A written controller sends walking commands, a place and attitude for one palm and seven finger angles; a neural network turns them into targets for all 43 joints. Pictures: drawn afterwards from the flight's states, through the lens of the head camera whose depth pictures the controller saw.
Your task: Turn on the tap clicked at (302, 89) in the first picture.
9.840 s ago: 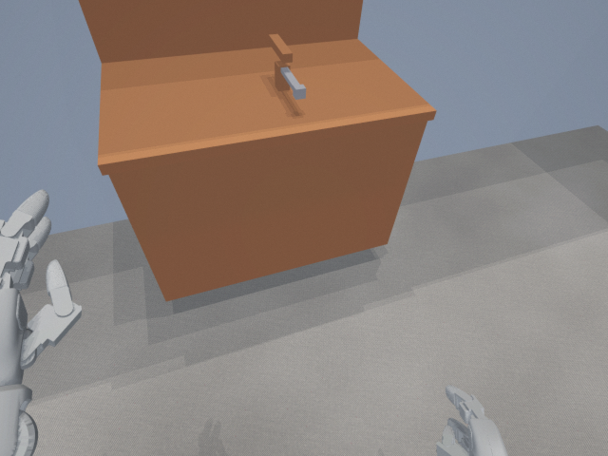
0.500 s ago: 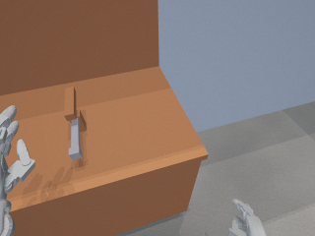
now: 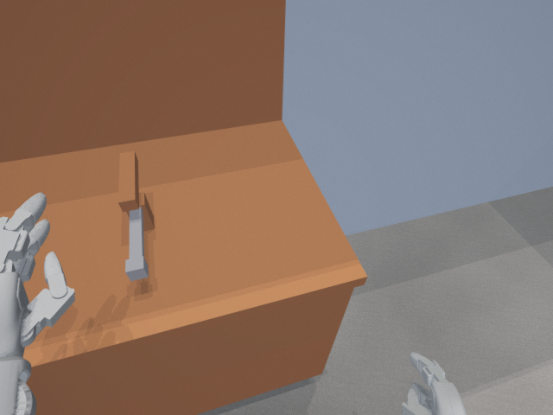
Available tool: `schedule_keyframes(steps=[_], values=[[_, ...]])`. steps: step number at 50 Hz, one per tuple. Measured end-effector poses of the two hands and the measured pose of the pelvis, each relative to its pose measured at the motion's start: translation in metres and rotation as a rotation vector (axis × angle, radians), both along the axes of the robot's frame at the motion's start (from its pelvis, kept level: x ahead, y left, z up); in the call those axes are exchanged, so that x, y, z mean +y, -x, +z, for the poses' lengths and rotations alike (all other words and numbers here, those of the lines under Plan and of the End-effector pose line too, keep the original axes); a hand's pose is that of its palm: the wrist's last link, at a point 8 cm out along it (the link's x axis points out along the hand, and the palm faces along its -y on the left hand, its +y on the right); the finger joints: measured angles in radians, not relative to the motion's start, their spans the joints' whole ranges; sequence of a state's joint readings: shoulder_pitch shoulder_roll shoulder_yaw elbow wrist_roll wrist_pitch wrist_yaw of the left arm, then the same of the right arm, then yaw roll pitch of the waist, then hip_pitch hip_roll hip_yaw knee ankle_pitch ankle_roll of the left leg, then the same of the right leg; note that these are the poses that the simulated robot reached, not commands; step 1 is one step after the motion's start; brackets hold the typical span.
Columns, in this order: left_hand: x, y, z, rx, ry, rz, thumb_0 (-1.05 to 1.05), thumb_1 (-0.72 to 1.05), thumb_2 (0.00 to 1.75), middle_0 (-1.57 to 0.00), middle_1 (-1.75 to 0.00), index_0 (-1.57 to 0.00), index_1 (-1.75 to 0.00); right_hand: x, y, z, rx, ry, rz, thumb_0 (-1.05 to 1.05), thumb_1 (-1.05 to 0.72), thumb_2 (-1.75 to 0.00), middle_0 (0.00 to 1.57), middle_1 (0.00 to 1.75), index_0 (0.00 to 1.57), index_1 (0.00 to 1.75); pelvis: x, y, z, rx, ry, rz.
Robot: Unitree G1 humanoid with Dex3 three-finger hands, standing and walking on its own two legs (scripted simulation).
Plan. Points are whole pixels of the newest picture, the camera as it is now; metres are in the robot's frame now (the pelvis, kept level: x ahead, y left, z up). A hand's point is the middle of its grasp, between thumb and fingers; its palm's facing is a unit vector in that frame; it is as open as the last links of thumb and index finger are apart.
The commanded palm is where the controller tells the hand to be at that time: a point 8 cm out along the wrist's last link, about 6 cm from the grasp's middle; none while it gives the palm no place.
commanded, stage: come to a stop and stand still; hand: left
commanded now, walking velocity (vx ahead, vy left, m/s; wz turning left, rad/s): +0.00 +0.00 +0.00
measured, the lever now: (137, 268) +0.33 +0.26 +0.00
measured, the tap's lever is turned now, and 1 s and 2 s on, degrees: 0 0 0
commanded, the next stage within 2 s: look again from close up in 0.52 s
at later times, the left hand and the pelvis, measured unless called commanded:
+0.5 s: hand (46, 286) +0.20 +0.27 +0.16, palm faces +0.41 -0.85 -0.35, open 7.4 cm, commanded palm +0.15 +0.30 +0.17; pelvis +0.00 +0.02 +0.00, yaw +1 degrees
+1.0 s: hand (57, 286) +0.22 +0.27 +0.14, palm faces +0.28 -0.87 -0.41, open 7.4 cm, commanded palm +0.16 +0.30 +0.17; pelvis -0.01 +0.03 +0.00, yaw -1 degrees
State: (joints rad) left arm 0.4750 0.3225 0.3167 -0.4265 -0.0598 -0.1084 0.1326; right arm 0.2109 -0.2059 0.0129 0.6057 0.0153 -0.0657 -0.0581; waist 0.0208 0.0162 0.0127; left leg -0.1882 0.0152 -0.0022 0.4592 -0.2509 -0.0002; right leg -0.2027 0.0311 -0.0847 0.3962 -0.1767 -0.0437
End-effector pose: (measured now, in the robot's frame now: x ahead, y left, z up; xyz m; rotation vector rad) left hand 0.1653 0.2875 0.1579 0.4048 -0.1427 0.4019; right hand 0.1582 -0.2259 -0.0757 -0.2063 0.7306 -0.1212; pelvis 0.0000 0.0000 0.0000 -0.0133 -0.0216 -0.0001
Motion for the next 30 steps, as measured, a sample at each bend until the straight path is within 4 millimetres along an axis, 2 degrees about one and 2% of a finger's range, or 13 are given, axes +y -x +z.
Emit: schedule_keyframes(steps=[3, 11, 21, 30], values=[[0.000, 0.000, 0.002, -0.036, 0.018, -0.004, 0.02, 0.89, 0.90, -0.21, -0.30, -0.21, -0.31, 0.008, 0.003, 0.001, 0.016, 0.011, 0.025, 0.02, -0.90, -0.90, 0.20, 0.30, 0.20, 0.30, 0.002, 0.003, 0.001, -0.002, 0.000, 0.005], [0.007, -0.004, 0.030, -0.128, -0.070, -0.053, 0.02, 0.89, 0.90, -0.21, -0.30, -0.21, -0.30, 0.020, 0.002, 0.006, -0.011, -0.007, 0.022, 0.02, -0.90, -0.90, 0.20, 0.30, 0.20, 0.30, 0.011, 0.005, 0.002, 0.002, 0.002, 0.004], [0.018, 0.000, 0.011, -0.036, -0.032, -0.032, 0.01, 0.89, 0.90, -0.21, -0.30, -0.21, -0.31, 0.022, 0.004, 0.006, -0.004, 0.001, 0.006, 0.02, -0.90, -0.90, 0.20, 0.30, 0.20, 0.30, 0.019, 0.004, 0.002, 0.003, 0.001, 0.004], [0.016, 0.001, 0.023, -0.107, -0.047, -0.037, 0.02, 0.89, 0.90, -0.21, -0.30, -0.21, -0.31, 0.023, 0.001, 0.007, -0.010, 0.010, 0.022, 0.02, -0.90, -0.90, 0.20, 0.30, 0.20, 0.30, 0.019, 0.004, 0.002, 0.003, 0.002, 0.011]])
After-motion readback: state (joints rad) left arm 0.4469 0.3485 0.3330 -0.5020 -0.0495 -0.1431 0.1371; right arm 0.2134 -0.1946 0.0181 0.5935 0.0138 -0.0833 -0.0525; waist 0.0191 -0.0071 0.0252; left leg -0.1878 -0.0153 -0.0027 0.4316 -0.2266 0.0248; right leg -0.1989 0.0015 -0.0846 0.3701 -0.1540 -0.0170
